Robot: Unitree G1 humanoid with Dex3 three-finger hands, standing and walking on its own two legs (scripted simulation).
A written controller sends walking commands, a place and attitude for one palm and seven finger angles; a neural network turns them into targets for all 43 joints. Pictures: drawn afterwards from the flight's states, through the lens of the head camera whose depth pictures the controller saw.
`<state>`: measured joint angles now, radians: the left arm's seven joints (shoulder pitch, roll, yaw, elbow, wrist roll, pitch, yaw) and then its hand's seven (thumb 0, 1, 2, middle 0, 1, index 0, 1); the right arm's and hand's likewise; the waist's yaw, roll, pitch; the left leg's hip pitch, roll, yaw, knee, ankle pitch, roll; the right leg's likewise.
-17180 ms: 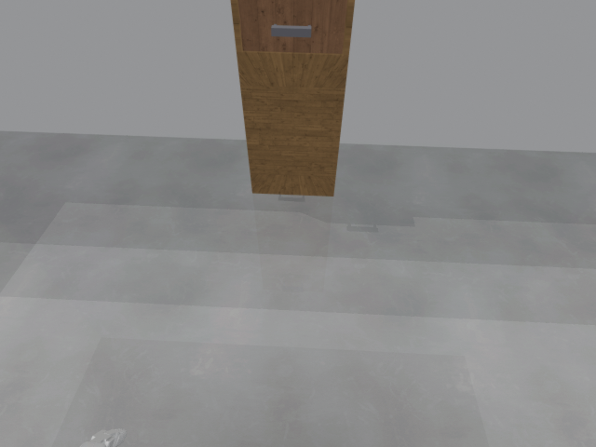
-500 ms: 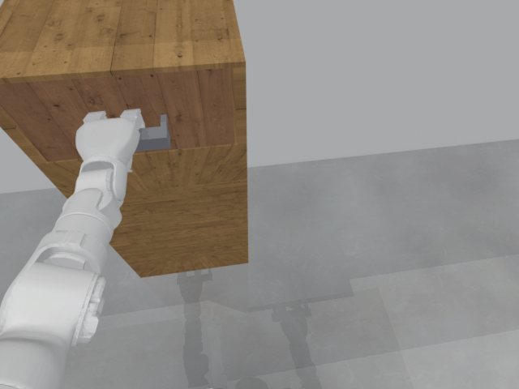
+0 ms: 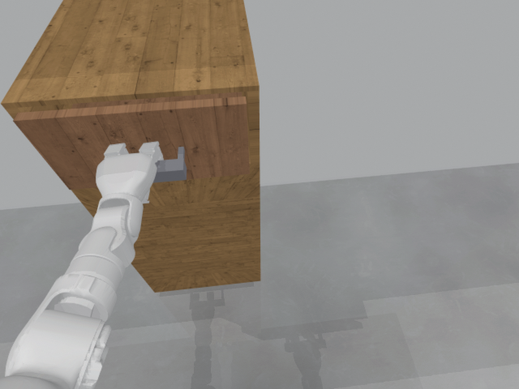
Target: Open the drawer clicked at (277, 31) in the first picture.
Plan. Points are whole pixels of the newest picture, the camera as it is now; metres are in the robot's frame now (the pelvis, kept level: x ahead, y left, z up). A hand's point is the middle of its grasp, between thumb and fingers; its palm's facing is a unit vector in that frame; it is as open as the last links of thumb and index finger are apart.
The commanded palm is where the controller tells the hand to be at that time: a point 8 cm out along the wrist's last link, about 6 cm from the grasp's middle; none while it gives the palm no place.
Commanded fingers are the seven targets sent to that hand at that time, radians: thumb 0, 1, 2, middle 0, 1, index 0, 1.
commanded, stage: pull the drawer open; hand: left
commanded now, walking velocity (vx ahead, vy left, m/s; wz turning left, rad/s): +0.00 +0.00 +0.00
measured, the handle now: (147, 163) +0.49 +0.20 +0.05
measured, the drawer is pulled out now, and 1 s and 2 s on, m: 0.03 0.16 0.28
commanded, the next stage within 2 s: none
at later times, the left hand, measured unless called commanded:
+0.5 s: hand (135, 230) +0.36 +0.20 +0.03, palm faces -0.01 -0.06 -1.00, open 5.9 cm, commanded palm +0.33 +0.20 +0.09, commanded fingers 0.00 0.90 0.90 -0.40 -1.35 -0.40 -1.35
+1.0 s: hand (131, 261) +0.31 +0.19 +0.03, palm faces +0.01 -0.07 -1.00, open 5.9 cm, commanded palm +0.28 +0.19 +0.09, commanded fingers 0.00 0.90 0.90 -0.40 -1.35 -0.40 -1.35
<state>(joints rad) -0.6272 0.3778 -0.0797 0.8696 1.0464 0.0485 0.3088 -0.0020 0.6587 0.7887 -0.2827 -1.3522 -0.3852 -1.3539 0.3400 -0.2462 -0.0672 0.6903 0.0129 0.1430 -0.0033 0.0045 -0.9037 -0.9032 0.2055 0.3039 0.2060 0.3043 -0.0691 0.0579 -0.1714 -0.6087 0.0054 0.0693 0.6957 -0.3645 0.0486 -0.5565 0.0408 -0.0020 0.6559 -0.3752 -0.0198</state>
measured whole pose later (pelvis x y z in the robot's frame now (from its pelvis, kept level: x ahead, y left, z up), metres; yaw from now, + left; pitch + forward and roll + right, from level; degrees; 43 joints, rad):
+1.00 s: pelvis -0.01 -0.02 +0.01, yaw +2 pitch +8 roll +1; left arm -0.17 0.33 -0.18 0.38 1.02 0.12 0.29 0.01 0.65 0.82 -0.27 -1.35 -0.41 -1.35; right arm 0.19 -0.25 -0.05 0.66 0.02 0.11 -0.03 0.01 -0.90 -0.90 0.20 0.30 0.20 0.30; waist 0.03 0.06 -0.12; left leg -0.45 -0.01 0.05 0.64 -0.33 0.03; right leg -0.41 0.03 -0.02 0.65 -0.38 -0.04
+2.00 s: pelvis -0.02 -0.03 +0.00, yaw +1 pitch +5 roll +1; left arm 0.33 0.34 -0.18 -0.10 1.03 0.11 0.30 0.05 0.63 0.79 -0.26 -1.35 -0.42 -1.35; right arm 0.10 -0.22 0.00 0.60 -0.01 0.09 0.00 0.01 -0.90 -0.90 0.20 0.30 0.20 0.30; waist 0.08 0.07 -0.09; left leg -0.40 0.00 0.05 0.66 -0.34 0.01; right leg -0.37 0.03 -0.02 0.69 -0.40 -0.06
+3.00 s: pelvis -0.02 -0.04 +0.00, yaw +1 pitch +5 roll +1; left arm 0.39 0.37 -0.14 -0.14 1.00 0.09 0.32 0.00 -0.31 0.38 -0.32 -1.21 -0.33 -1.23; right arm 0.08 -0.23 0.01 0.60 0.00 0.10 -0.01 0.01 -0.90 -0.90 0.20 0.30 0.20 0.30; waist 0.07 0.06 -0.10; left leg -0.41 0.01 0.06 0.67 -0.34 0.00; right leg -0.39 0.05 -0.01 0.70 -0.40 -0.07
